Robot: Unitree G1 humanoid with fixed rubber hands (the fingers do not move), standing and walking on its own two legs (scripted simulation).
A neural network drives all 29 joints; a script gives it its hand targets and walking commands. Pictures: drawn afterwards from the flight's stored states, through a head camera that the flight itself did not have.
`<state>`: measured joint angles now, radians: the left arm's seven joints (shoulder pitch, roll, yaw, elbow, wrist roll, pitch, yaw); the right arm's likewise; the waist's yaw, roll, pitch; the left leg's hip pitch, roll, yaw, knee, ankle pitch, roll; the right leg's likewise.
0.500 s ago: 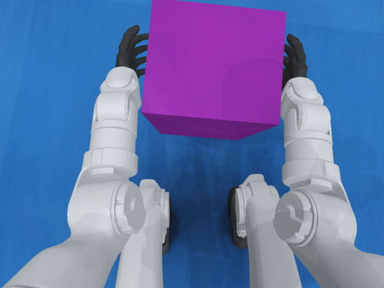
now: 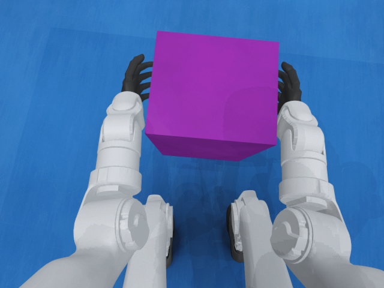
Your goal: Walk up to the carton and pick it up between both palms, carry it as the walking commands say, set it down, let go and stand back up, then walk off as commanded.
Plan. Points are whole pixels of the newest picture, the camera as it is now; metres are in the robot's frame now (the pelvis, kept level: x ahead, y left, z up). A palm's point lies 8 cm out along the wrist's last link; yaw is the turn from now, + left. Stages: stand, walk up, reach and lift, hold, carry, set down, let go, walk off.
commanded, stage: reach and lift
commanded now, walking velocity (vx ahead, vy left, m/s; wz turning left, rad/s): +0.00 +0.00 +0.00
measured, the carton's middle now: (207, 111) +0.48 -0.02 -0.13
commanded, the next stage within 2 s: none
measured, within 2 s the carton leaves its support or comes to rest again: neither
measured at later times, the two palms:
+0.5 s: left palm (120, 87) +0.47 +0.13 +0.02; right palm (307, 99) +0.44 -0.17 +0.01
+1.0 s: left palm (102, 76) +0.45 +0.13 +0.09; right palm (339, 92) +0.42 -0.17 +0.09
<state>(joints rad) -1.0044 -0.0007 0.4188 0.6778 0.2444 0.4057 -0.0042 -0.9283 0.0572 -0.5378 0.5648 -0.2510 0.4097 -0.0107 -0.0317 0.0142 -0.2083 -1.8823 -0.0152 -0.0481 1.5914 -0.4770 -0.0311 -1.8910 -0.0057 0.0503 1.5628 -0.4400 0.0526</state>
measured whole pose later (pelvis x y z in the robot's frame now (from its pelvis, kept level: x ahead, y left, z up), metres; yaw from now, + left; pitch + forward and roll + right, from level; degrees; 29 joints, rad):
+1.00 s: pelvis +0.04 +0.00 +0.13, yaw +0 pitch +32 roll -1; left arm -0.70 -0.10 0.40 0.58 0.30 0.40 -0.05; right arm -0.61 0.15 -0.50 0.45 -0.29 0.41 0.03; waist -0.03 0.01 -0.20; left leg -1.27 0.00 -0.04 1.10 -0.38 -0.02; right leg -1.28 -0.01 0.04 1.07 -0.34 0.04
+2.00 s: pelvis +0.06 +0.00 +0.23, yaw +1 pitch +6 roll +0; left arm -0.43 -0.15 0.33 0.41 0.33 0.50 -0.09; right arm -0.38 0.19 -0.39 0.32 -0.31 0.52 0.05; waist -0.06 0.00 0.02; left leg -0.40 0.00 -0.05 0.50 -0.20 -0.01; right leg -0.40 -0.03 0.03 0.47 -0.17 0.04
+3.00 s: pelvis +0.09 -0.01 +0.24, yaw -1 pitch -7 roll +0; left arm -0.22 -0.14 0.20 0.13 0.26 0.73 -0.05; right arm -0.24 0.15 -0.21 0.14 -0.26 0.75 0.03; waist 0.01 -0.01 0.09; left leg -0.01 0.02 -0.03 0.30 -0.17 -0.03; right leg -0.04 -0.02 0.04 0.32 -0.16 0.02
